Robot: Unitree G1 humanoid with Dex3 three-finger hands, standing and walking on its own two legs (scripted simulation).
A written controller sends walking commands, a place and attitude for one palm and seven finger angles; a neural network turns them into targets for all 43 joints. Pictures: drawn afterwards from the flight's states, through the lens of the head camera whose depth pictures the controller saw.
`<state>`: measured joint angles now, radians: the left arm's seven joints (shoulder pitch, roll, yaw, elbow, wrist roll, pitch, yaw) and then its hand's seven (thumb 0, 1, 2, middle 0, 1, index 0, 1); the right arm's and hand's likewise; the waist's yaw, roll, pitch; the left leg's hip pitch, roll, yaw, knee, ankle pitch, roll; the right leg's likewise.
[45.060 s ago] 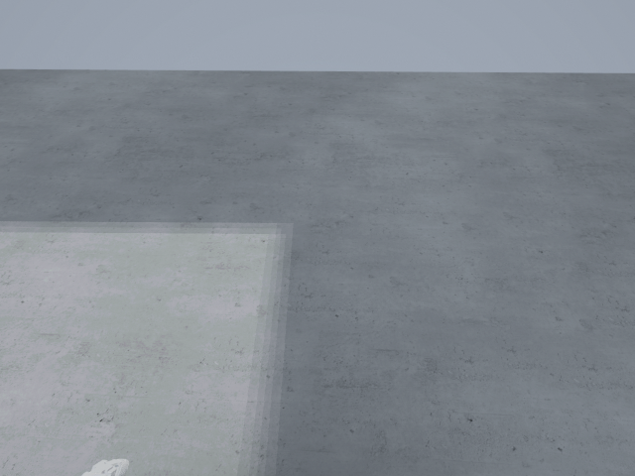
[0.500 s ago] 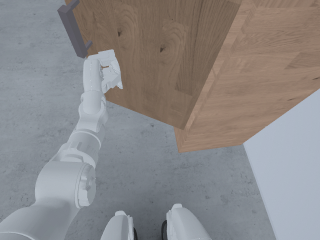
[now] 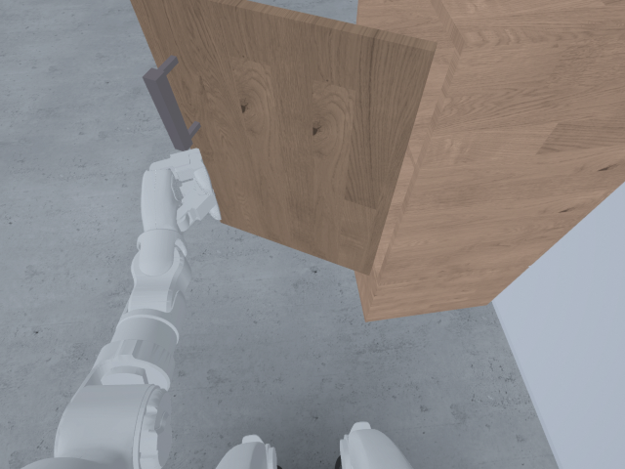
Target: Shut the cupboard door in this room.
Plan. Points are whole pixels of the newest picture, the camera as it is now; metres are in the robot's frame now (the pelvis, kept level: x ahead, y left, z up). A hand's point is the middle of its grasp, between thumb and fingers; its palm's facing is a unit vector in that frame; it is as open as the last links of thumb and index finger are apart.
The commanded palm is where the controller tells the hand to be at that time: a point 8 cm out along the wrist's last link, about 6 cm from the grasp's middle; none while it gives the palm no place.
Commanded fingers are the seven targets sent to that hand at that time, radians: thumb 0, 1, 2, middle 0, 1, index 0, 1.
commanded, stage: draw the hand back to the body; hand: left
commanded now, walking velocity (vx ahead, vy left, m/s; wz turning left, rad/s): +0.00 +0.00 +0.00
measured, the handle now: (177, 105) +0.66 +0.18 +0.03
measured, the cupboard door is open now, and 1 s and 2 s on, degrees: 60 60 60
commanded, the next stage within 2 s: step back with the hand held close in 1.34 s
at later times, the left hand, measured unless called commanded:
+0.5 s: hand (82, 275) +0.31 +0.19 +0.15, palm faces +0.14 -0.97 -0.22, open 3.2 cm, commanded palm +0.27 +0.24 +0.17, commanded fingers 0.00 0.90 0.90 -0.81 -0.96 -0.81 -0.96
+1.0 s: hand out of the picture +0.20 +0.30 +0.23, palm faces +0.48 -0.76 -0.44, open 6.4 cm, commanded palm +0.15 +0.33 +0.24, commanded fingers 0.00 0.90 0.90 -0.20 -0.30 -0.20 -0.30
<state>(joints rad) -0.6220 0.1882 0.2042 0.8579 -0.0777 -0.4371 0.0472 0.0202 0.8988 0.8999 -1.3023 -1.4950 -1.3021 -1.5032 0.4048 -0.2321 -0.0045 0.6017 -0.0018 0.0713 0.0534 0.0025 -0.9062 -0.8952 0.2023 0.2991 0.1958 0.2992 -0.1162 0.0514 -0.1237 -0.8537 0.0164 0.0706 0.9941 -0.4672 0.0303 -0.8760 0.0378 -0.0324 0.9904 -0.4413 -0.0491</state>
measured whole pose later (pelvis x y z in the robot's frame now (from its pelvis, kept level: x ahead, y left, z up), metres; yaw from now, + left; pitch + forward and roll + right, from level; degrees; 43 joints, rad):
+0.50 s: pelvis +0.02 +0.01 +0.06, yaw +2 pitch +1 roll +0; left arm 0.03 0.25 0.02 0.09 -0.07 -0.09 0.04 0.02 0.90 0.90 -1.06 -1.23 -1.06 -1.24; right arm 0.16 -0.23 0.03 0.53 0.05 0.04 -0.08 0.01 -0.91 -0.90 0.20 0.30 0.19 0.30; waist 0.02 0.04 -0.04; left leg -0.25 -0.03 0.04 0.54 -0.31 0.04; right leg -0.26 0.01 -0.05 0.54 -0.30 -0.03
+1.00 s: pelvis +0.03 +0.02 +0.07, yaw +3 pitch -3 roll -1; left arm 0.49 0.38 0.35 -0.39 -0.08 -0.05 0.10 0.02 0.89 0.90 -0.39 -0.49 -0.39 -0.50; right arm 0.22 -0.23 0.02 0.62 0.02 -0.04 -0.06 0.01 -0.90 -0.90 0.20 0.30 0.20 0.30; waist 0.07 0.09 -0.02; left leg -0.09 -0.04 0.03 0.41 -0.27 0.05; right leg -0.08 0.01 -0.06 0.39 -0.25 -0.01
